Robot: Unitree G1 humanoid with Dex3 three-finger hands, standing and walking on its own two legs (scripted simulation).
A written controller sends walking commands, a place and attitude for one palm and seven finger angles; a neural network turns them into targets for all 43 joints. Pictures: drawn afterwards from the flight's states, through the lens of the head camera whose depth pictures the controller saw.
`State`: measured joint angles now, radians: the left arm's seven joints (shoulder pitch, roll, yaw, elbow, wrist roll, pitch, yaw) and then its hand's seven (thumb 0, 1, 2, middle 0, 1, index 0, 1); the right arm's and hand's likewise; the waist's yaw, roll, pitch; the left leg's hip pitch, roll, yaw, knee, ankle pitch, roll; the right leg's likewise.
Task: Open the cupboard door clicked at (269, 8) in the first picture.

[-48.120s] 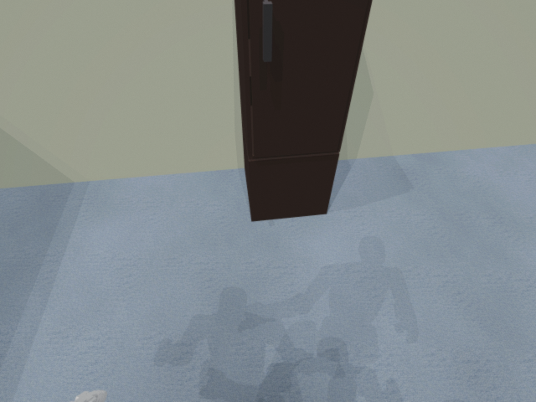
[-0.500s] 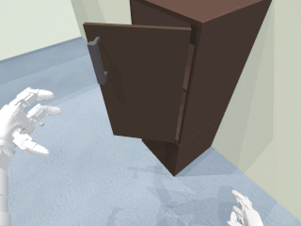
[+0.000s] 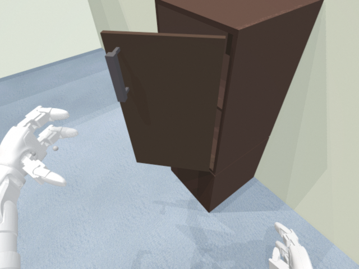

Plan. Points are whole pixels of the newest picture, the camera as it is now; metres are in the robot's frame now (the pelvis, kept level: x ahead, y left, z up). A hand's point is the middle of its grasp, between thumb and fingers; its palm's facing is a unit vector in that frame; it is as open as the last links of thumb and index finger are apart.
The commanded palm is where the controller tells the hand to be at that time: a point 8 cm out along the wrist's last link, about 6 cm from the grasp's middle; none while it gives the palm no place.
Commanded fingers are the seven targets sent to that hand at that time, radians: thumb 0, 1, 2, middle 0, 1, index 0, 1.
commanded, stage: move the hooked fingers beside the handle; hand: left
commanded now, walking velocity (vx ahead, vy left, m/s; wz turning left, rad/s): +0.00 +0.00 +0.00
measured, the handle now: (119, 75) +0.60 +0.24 +0.14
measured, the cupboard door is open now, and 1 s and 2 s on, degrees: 43 43 43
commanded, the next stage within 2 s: none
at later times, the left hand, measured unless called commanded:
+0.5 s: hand (73, 118) +0.38 +0.28 +0.16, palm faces -0.04 -1.00 -0.01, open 14.0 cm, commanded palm +0.36 +0.33 +0.15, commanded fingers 0.00 -0.50 0.30 -0.30 -1.20 -0.30 -1.20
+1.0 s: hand (80, 99) +0.45 +0.29 +0.16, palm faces -0.06 -1.00 -0.01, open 14.0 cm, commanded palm +0.45 +0.35 +0.15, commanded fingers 0.00 -0.50 0.30 -0.30 -1.20 -0.30 -1.20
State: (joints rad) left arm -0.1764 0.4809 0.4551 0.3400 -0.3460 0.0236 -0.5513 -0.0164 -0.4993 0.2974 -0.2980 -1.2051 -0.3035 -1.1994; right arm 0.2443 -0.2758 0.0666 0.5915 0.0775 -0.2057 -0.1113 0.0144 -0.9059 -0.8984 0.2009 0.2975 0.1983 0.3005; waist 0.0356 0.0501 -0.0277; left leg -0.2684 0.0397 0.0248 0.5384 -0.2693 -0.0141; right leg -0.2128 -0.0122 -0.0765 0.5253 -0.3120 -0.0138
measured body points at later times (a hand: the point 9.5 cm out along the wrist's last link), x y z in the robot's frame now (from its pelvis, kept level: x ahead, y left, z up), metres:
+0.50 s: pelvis +0.00 +0.01 +0.00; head +0.02 +0.00 +0.45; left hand +0.38 +0.33 +0.16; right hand +0.10 -0.26 -0.10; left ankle +0.01 +0.13 -0.73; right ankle -0.02 -0.11 -0.73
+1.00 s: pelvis +0.00 +0.02 -0.01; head +0.07 +0.03 +0.43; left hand +0.45 +0.35 +0.16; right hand +0.05 -0.26 -0.12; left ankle +0.01 +0.13 -0.73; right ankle -0.02 -0.11 -0.73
